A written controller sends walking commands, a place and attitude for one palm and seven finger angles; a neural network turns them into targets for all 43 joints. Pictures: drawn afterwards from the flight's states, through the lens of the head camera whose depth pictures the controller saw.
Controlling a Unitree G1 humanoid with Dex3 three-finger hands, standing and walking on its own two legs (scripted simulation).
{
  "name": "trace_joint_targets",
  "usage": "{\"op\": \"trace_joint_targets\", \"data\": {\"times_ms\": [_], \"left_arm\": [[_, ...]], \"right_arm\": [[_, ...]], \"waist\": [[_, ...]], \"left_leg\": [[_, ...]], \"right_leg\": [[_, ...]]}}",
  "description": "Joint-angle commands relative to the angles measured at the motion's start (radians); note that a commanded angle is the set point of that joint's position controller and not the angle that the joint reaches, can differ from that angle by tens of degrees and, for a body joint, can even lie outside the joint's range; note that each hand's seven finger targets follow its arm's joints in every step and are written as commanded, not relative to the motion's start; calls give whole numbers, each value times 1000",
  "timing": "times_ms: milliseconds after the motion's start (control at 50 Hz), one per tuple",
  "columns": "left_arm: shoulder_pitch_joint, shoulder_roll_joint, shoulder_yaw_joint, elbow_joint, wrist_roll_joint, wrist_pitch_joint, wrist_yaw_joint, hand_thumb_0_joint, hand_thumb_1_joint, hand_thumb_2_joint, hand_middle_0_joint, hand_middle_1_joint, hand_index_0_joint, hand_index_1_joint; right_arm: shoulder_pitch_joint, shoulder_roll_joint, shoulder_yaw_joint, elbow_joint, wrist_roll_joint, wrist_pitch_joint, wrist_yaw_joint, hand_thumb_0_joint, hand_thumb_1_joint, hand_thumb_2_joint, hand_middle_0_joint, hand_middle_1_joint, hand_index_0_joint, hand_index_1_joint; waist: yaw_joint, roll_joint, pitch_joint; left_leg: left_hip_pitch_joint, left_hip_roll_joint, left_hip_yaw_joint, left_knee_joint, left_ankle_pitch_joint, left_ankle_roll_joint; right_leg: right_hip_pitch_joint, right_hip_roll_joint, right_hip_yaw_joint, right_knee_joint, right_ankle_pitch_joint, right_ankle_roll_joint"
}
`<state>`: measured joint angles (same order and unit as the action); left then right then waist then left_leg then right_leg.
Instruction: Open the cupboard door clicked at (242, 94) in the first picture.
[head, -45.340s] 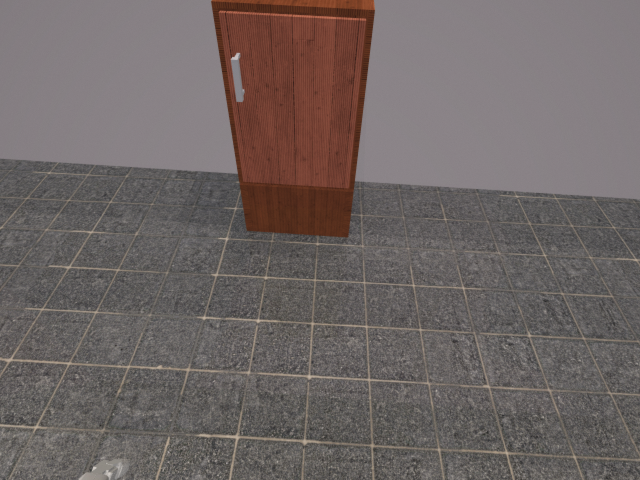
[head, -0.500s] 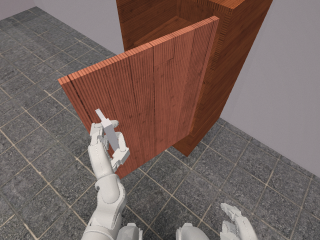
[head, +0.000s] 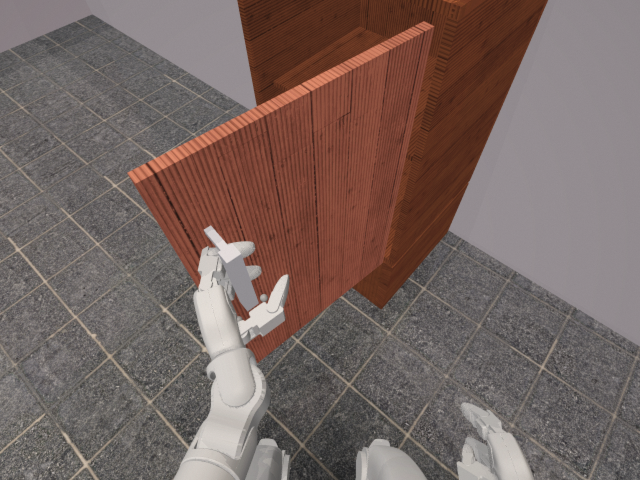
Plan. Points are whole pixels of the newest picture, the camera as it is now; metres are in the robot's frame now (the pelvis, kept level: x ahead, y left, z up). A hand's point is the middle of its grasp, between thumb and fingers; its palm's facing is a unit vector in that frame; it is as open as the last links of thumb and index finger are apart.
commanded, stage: open thumb and fingers to let go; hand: left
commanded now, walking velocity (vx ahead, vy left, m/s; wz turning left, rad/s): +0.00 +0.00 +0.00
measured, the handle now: (231, 270) +0.37 +0.12 +0.04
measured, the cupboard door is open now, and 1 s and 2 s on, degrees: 82 84 84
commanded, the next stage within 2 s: slide the hand sideways off the handle in 0.50 s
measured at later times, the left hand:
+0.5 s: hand (262, 298) +0.33 +0.08 +0.03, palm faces +0.31 -0.95 -0.02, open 14.7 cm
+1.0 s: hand (261, 331) +0.29 +0.08 +0.03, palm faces -0.12 -0.99 +0.03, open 16.1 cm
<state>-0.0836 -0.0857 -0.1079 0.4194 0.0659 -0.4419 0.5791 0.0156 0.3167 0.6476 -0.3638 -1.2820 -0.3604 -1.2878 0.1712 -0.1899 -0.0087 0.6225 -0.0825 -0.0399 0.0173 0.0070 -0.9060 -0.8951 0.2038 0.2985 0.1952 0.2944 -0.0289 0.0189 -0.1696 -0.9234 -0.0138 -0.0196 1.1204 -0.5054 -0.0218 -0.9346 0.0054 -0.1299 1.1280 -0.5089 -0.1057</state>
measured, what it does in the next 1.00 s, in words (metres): shifts its weight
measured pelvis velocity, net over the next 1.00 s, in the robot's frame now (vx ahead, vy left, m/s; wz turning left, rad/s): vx -0.01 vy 0.05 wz -0.04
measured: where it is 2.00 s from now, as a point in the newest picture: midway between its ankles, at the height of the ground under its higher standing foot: outside the picture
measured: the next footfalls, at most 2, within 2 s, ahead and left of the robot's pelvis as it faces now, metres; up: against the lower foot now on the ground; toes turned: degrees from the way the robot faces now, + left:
none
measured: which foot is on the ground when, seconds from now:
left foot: down 0.00-1.00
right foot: down 0.00-1.00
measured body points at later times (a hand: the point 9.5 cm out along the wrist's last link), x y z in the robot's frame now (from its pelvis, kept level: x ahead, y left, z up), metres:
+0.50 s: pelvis +0.00 +0.03 +0.00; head +0.07 +0.02 +0.44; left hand +0.31 +0.13 +0.03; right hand +0.15 -0.19 -0.12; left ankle +0.02 +0.14 -0.65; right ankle +0.02 -0.05 -0.65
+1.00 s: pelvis -0.01 +0.05 -0.01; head +0.06 +0.05 +0.44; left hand +0.29 +0.13 +0.03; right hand +0.15 -0.18 -0.10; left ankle +0.02 +0.14 -0.65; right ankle +0.02 -0.05 -0.65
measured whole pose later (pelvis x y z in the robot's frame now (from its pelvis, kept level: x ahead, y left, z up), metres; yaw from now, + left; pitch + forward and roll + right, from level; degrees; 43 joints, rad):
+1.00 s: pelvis -0.01 +0.05 -0.01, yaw -2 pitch +16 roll -1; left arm 0.01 -0.01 -0.23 0.29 0.01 -0.43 0.18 -0.01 -0.50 0.30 -0.16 -0.34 -0.19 -0.34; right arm 0.24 -0.22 0.01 0.49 -0.03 -0.02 0.04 0.01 -0.90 -0.90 0.21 0.30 0.20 0.29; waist -0.02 0.02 -0.17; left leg -0.94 -0.03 0.04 1.19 -0.53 0.06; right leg -0.95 -0.01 -0.08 1.16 -0.50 -0.04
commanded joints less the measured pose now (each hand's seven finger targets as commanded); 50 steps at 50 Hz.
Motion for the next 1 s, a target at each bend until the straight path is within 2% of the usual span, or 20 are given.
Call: {"op": "trace_joint_targets", "data": {"times_ms": [0,60,100,140,220,260,400,460,580,600,620,660,680,720,760,800,820,840,920,980], "left_arm": [[-231,24,30,-177,19,-66,4,0,-290,390,-315,-1222,-315,-1222],[-247,0,5,-170,38,-75,11,0,-500,300,-300,-1200,-300,-1200],[-261,-13,-2,-166,42,-79,18,0,-500,300,-300,-1200,-300,-1200],[-274,-15,-1,-154,42,-78,24,0,-500,300,-283,-1100,-283,-1100],[-290,-37,-18,-160,57,-78,40,0,-500,300,-250,-900,-250,-900],[-260,-51,-26,-138,64,-67,43,0,-500,300,-233,-800,-233,-800],[-301,-91,-59,-165,75,-51,61,0,-500,300,-175,-450,-175,-450],[-284,-100,-54,-149,64,-39,66,0,-500,300,-150,-300,-150,-300],[-295,-129,-74,-147,67,-29,71,0,-500,300,-150,-300,-150,-300],[-267,-30,-297,-187,188,-65,-133,0,-500,300,-150,-300,-150,-300],[-302,17,-236,-236,150,-107,-238,0,-500,300,-150,-300,-150,-300],[-301,68,-221,-288,115,-141,-360,0,-500,300,-150,-300,-150,-300],[-299,62,-241,-290,88,-146,-423,0,-500,300,-150,-300,-150,-300],[-283,19,-244,-294,-15,-134,-504,0,-500,300,-150,-300,-150,-300],[-229,5,-192,-281,-119,-96,-520,0,-500,300,-150,-300,-150,-300],[-168,6,-151,-296,-167,-61,-499,0,-500,300,-150,-300,-150,-300],[-136,16,-132,-307,-166,-51,-479,0,-500,300,-150,-300,-150,-300],[-97,35,-117,-326,-153,-49,-458,0,-500,300,-150,-300,-150,-300],[-29,60,-122,-350,-47,-68,-391,0,-500,300,-150,-300,-150,-300],[23,87,-105,-364,-17,-78,-377,0,-500,300,-150,-300,-150,-300]], "right_arm": [[-19,-83,-30,-122,5,-38,-10,0,-900,-900,200,300,200,300],[-24,-82,-31,-127,1,-39,-5,0,-900,-900,200,300,200,300],[-22,-82,-30,-128,0,-40,-1,0,-900,-900,200,300,200,300],[-21,-85,-29,-132,0,-41,-2,0,-900,-900,200,300,200,300],[-19,-86,-31,-133,-5,-42,1,0,-900,-900,200,300,200,300],[-15,-87,-30,-137,-6,-41,3,0,-900,-900,200,300,200,300],[-16,-88,-31,-138,-8,-46,7,0,-900,-900,200,300,200,300],[-22,-86,-26,-140,-8,-48,7,0,-900,-900,200,300,200,300],[-26,-87,-24,-137,-7,-51,12,0,-900,-900,200,300,200,300],[48,-131,-34,-123,0,-38,17,0,-900,-900,200,300,200,300],[51,-121,-40,-147,12,-35,15,0,-900,-900,200,300,200,300],[41,-123,-40,-169,21,-31,8,0,-900,-900,200,300,200,300],[39,-124,-37,-175,31,-33,6,0,-900,-900,200,300,200,300],[24,-126,-28,-204,55,-41,1,0,-900,-900,200,300,200,300],[8,-133,-22,-221,75,-43,-5,0,-900,-900,200,300,200,300],[3,-139,-21,-240,82,-42,-6,0,-900,-900,200,300,200,300],[7,-141,-23,-246,81,-40,-4,0,-900,-900,200,300,200,300],[5,-143,-21,-260,76,-39,1,0,-900,-900,200,300,200,300],[18,-135,-27,-271,60,-25,23,0,-900,-900,200,300,200,300],[13,-131,-26,-285,57,-15,31,0,-900,-900,200,300,200,300]], "waist": [[-23,-154,-281],[-18,-107,-282],[-14,-90,-283],[-20,-108,-275],[-10,-63,-306],[-8,-83,-304],[-13,-75,-307],[-3,-74,-295],[-7,-86,-286],[-102,-100,-265],[-71,-80,-307],[-47,-24,-368],[-60,-28,-346],[-53,-10,-284],[-35,-27,-239],[-18,-57,-250],[-9,-84,-253],[13,-58,-269],[15,-75,-252],[28,-61,-236]], "left_leg": [[-13,-18,-4,-60,124,30],[15,-17,1,-68,128,33],[34,-17,1,-74,127,34],[43,-14,-2,-78,130,37],[82,-14,1,-93,158,37],[89,-11,-2,-100,172,37],[125,-4,-9,-112,181,34],[119,-6,-11,-118,175,33],[131,-1,-22,-122,174,29],[153,5,-22,-86,176,45],[144,-1,-25,-78,192,50],[157,-6,-20,-68,210,51],[164,-6,-26,-69,194,52],[171,-6,-36,-93,132,50],[176,-3,-46,-127,99,44],[175,-5,-46,-139,104,43],[173,-3,-47,-143,120,42],[168,-6,-47,-144,143,39],[140,-1,-41,-115,167,37],[120,-4,-36,-111,150,35]], "right_leg": [[368,-89,276,-272,285,120],[323,-71,241,-252,244,106],[297,-60,217,-243,214,97],[281,-49,199,-240,195,92],[258,-30,153,-203,218,80],[248,-22,131,-191,233,77],[211,-8,101,-179,217,69],[209,-6,97,-178,204,67],[178,-2,79,-166,183,64],[154,-16,117,-159,252,67],[181,-23,117,-145,285,59],[209,-23,132,-126,323,55],[190,-22,129,-130,301,56],[158,-14,117,-155,206,55],[151,-4,100,-176,137,55],[168,0,92,-178,132,59],[175,0,84,-169,144,60],[182,-1,81,-151,155,56],[143,-6,86,-113,176,56],[142,-5,91,-108,161,51]]}}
